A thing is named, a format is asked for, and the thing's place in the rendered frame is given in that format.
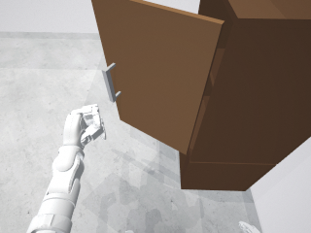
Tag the robot left forearm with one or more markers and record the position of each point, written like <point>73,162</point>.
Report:
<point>61,197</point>

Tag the robot left hand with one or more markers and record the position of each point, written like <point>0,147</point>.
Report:
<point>78,132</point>

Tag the robot right hand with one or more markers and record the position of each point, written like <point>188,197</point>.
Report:
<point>247,228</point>

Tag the handle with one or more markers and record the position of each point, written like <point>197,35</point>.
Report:
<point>109,83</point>

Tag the cupboard door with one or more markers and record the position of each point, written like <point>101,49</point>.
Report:
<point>164,58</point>

